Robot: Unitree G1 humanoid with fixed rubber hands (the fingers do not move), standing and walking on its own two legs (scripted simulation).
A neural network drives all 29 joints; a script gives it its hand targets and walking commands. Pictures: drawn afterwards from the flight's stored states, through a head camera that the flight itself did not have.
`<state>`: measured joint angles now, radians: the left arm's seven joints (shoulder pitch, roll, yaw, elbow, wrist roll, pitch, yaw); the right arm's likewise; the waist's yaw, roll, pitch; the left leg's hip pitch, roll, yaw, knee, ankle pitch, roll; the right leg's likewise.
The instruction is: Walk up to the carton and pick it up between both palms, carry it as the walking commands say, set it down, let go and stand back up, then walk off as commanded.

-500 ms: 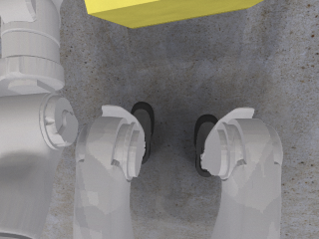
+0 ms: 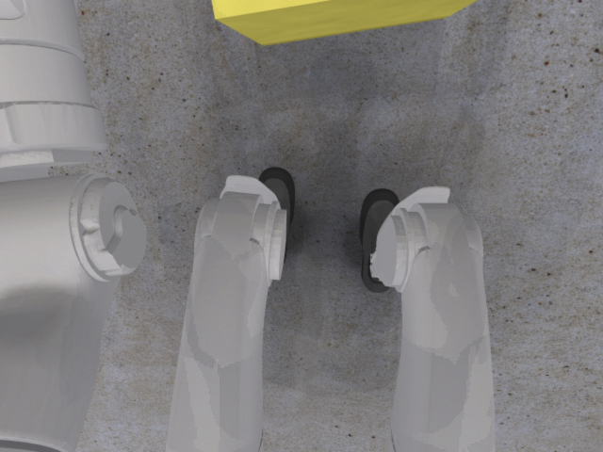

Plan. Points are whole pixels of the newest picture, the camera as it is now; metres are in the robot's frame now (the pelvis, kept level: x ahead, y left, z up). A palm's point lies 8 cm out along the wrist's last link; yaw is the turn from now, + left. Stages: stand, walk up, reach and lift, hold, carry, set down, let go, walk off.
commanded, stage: set down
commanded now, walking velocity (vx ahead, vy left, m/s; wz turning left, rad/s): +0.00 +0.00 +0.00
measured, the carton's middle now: out of the picture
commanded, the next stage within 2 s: let go in 0.76 s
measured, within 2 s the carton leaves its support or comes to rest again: neither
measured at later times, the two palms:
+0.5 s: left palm out of the picture +0.57 +0.23 +0.03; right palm out of the picture +0.63 -0.25 +0.06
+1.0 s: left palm out of the picture +0.51 +0.24 +0.08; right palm out of the picture +0.57 -0.23 +0.09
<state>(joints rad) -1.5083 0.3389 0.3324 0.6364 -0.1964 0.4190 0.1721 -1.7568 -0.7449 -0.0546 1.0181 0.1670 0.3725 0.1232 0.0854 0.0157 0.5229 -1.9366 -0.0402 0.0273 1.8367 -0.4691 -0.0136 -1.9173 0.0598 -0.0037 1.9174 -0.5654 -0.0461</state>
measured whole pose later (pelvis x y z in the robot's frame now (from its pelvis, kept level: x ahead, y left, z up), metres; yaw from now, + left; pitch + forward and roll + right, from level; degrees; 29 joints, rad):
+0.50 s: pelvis +0.00 -0.01 +0.13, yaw +0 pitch +31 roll +3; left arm -1.49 0.38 0.34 0.61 -0.21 0.49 0.13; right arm -1.76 -0.78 -0.06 0.98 0.18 0.45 0.15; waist 0.10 0.00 0.52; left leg -1.56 -0.05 0.00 1.34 -0.32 -0.03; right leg -1.56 0.06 0.01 1.43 -0.41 -0.05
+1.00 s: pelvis +0.03 +0.00 +0.22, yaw -2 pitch +25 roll +1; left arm -1.03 0.33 0.26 0.49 -0.08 0.34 0.04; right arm -1.23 -0.55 -0.14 0.71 0.06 0.31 0.04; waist 0.07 0.00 0.52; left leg -1.16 -0.04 -0.02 0.97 -0.25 0.00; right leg -1.14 0.07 0.04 1.02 -0.32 -0.03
